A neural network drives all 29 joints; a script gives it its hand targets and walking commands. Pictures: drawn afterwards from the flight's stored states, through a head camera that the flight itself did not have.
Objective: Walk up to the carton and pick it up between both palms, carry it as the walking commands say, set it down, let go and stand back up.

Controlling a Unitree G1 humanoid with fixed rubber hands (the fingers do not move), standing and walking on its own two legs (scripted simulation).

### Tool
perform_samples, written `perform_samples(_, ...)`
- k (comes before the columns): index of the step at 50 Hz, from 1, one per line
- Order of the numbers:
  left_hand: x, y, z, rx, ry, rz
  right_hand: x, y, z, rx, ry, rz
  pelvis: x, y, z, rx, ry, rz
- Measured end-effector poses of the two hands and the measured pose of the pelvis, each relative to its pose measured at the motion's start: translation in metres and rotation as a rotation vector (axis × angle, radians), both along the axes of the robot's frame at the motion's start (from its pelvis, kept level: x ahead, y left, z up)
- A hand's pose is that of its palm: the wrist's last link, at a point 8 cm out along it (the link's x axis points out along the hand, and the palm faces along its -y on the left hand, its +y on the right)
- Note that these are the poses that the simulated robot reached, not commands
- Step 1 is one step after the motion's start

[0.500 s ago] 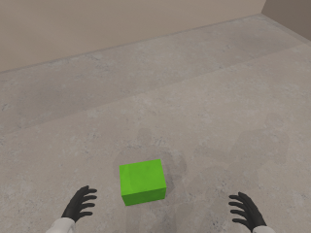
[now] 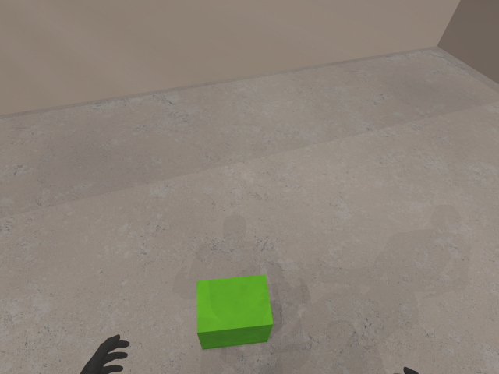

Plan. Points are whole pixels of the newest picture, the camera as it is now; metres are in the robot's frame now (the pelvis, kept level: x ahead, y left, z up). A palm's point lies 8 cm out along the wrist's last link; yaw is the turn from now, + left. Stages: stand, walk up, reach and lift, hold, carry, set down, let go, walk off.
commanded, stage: stand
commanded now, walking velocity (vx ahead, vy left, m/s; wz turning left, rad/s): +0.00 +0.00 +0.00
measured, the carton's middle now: (233, 312) +0.42 +0.06 -0.65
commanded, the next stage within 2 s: none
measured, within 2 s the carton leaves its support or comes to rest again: neither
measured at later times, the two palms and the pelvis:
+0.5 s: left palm out of the picture +0.05 +0.30 -0.12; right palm out of the picture +0.09 -0.23 -0.12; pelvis +0.01 +0.02 -0.01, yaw +4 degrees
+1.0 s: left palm out of the picture -0.05 +0.28 -0.14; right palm out of the picture +0.03 -0.22 -0.13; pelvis -0.02 +0.02 +0.00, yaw +7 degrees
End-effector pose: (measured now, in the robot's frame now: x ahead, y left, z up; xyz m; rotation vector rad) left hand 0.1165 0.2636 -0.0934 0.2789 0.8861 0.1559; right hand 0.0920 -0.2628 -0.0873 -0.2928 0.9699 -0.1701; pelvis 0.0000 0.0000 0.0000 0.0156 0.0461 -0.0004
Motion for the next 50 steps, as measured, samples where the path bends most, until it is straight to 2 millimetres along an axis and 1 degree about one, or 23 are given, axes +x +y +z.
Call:
perform_samples(2, -0.006, 0.005, -0.005, 0.001, 0.035, 0.015, -0.004, -0.001, -0.006, -0.003, 0.036, -0.009, 0.005, 0.003, -0.001, -0.001, 0.012, 0.007)
perform_samples(5, -0.010, 0.013, -0.009, 0.008, 0.062, 0.048, -0.005, 0.004, -0.014, 0.000, 0.069, -0.016, 0.013, 0.008, -0.003, -0.005, 0.018, 0.020)
perform_samples(10, -0.012, 0.024, -0.011, 0.013, 0.066, 0.094, 0.005, 0.020, -0.021, 0.017, 0.076, 0.001, 0.022, 0.015, -0.005, -0.014, 0.012, 0.041)
perform_samples(14, -0.016, 0.030, -0.014, 0.009, 0.067, 0.116, 0.012, 0.028, -0.024, 0.018, 0.080, 0.020, 0.024, 0.019, -0.007, -0.008, 0.012, 0.051)
perform_samples(18, -0.031, 0.034, -0.018, 0.023, 0.113, 0.125, 0.012, 0.032, -0.029, 0.021, 0.088, 0.022, 0.023, 0.022, -0.009, -0.006, 0.010, 0.059)
perform_samples(22, -0.047, 0.036, -0.020, 0.019, 0.143, 0.153, 0.004, 0.034, -0.032, 0.021, 0.116, 0.029, 0.018, 0.023, -0.009, -0.011, 0.003, 0.071)
perform_samples(26, -0.068, 0.036, -0.028, 0.013, 0.198, 0.166, -0.004, 0.035, -0.032, 0.011, 0.136, 0.035, 0.011, 0.024, -0.009, -0.017, -0.005, 0.082)
perform_samples(32, -0.103, 0.033, -0.034, 0.001, 0.279, 0.186, -0.024, 0.037, -0.035, 0.011, 0.188, 0.030, 0.003, 0.024, -0.008, -0.024, -0.014, 0.095)
perform_samples(38, -0.125, 0.031, -0.036, -0.006, 0.307, 0.209, -0.038, 0.040, -0.038, 0.023, 0.210, 0.036, -0.005, 0.023, -0.007, -0.029, -0.028, 0.107)
perform_samples(43, -0.142, 0.023, -0.043, -0.034, 0.345, 0.219, -0.050, 0.040, -0.038, 0.015, 0.238, 0.032, -0.011, 0.023, -0.007, -0.030, -0.040, 0.112)
perform_samples(50, -0.166, 0.013, -0.044, -0.051, 0.399, 0.239, -0.065, 0.039, -0.038, 0.023, 0.278, 0.031, -0.018, 0.018, -0.004, -0.027, -0.044, 0.120)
